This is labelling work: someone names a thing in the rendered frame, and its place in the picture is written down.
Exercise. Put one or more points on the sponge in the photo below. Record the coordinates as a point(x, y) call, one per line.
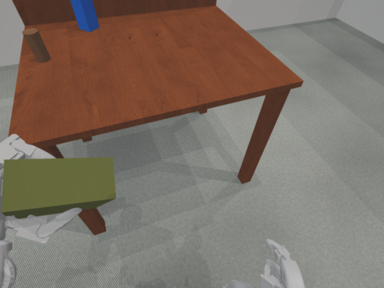
point(54, 185)

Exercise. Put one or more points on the robot left hand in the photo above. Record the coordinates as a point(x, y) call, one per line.
point(33, 228)

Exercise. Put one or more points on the table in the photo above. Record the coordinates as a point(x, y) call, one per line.
point(149, 60)

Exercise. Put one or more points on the robot right hand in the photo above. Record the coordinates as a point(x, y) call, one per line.
point(288, 275)

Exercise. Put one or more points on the left robot forearm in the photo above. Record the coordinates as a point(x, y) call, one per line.
point(8, 269)

